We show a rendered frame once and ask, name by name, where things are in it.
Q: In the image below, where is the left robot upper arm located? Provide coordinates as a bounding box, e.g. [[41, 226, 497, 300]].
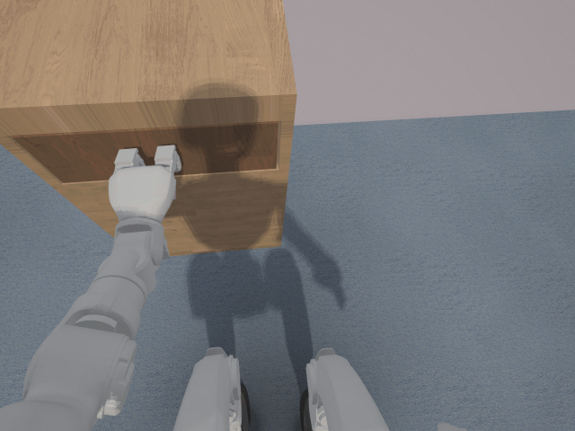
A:
[[0, 324, 137, 431]]

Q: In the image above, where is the robot thigh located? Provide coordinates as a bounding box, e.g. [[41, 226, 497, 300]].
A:
[[306, 355, 390, 431], [173, 354, 241, 431]]

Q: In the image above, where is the robot left thigh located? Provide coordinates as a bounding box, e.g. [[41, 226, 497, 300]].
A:
[[173, 354, 241, 431]]

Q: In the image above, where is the robot right thigh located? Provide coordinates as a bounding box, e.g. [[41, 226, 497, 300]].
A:
[[306, 355, 390, 431]]

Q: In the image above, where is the cabinet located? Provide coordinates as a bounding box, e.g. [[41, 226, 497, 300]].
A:
[[0, 0, 297, 257]]

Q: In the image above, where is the robot left hand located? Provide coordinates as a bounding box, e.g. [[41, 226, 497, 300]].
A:
[[109, 145, 181, 259]]

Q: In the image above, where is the drawer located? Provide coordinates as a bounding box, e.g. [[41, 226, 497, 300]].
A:
[[13, 121, 279, 183]]

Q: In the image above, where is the left robot forearm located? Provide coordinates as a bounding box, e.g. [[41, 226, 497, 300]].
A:
[[23, 217, 164, 400]]

